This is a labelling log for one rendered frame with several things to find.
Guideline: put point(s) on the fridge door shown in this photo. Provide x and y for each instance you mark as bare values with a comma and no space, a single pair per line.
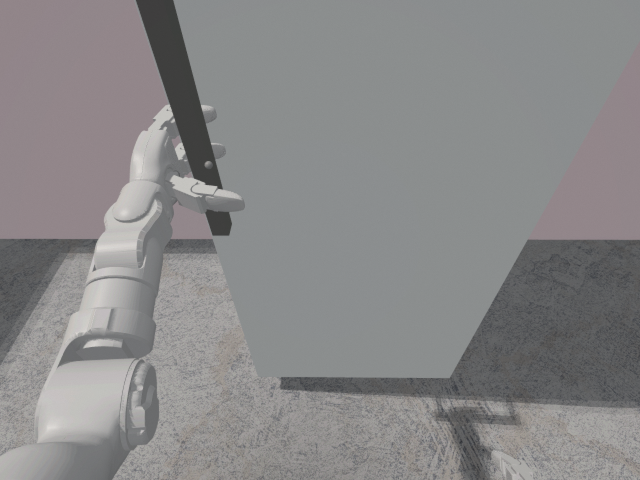
394,156

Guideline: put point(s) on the handle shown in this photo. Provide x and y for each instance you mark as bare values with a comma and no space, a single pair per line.
164,33

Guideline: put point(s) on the left robot forearm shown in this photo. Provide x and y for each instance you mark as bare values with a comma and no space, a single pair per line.
115,318

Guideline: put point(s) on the right robot hand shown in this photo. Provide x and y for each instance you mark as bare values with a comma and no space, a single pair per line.
510,467

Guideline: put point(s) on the left robot upper arm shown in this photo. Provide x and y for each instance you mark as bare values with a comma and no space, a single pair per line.
92,415

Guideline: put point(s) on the left robot hand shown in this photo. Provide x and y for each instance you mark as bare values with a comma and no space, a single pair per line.
154,159

